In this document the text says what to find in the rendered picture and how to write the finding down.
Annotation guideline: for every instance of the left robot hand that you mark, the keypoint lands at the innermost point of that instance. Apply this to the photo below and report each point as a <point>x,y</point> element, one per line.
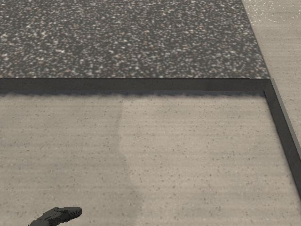
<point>57,215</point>

